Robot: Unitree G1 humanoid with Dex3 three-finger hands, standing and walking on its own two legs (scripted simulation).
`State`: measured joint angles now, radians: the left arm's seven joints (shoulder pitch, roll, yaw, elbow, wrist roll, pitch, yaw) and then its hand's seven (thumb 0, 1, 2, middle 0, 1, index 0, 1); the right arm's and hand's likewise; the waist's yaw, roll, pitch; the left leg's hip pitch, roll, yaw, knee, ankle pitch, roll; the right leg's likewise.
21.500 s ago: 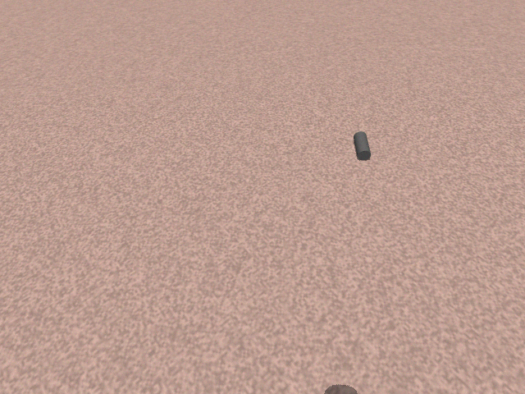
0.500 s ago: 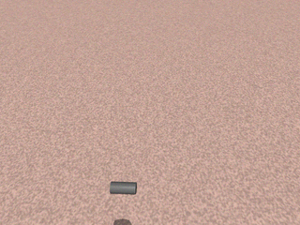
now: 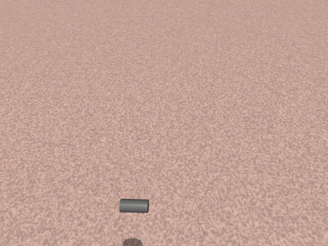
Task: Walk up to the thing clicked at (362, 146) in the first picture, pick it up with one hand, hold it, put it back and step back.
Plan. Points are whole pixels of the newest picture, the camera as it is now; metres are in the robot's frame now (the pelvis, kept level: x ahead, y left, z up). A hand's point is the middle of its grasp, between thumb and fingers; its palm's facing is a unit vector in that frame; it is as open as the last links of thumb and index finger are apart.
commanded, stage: stand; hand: left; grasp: from above
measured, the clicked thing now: (134, 205) +0.45 +0.22 -0.75
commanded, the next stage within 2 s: rise first in 0.36 s
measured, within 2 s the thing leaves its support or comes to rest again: neither
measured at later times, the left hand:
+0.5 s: hand out of the picture +0.08 +0.25 -0.16, palm faces -0.02 -0.94 -0.34, open 7.4 cm
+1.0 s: hand out of the picture +0.14 +0.26 -0.21, palm faces -0.11 -0.90 -0.41, open 13.4 cm
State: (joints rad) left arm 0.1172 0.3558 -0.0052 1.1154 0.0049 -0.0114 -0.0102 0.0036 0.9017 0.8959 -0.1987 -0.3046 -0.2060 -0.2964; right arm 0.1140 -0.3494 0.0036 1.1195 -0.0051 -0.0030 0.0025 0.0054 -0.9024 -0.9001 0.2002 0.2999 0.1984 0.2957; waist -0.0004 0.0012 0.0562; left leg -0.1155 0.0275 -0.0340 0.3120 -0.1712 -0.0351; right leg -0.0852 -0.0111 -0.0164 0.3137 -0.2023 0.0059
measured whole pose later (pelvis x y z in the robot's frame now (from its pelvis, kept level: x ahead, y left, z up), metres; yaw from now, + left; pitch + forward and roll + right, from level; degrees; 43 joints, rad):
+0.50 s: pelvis +0.01 +0.00 +0.00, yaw +0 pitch -1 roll +0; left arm 0.12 0.35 0.00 1.09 0.00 -0.01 0.00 0.00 0.90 0.90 -0.20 -0.31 -0.21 -0.31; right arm 0.12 -0.35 0.00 1.08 0.01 0.00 -0.01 0.01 -0.91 -0.90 0.20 0.30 0.20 0.30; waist 0.00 0.00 0.04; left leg -0.13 0.02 -0.03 0.33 -0.19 -0.03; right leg -0.10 -0.02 -0.01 0.33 -0.22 0.01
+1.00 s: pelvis -0.01 +0.02 -0.06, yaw -1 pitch +13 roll -1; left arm 0.11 0.30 0.14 0.74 0.20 0.15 0.00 0.00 -0.37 0.94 -0.09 -1.04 -0.11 -1.02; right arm 0.24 -0.25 -0.05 0.62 0.02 -0.06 -0.01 0.01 -0.90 -0.90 0.20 0.30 0.20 0.30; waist -0.03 0.00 -0.08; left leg -0.72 0.02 -0.02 0.93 -0.44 -0.02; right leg -0.68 -0.01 0.01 0.91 -0.45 0.02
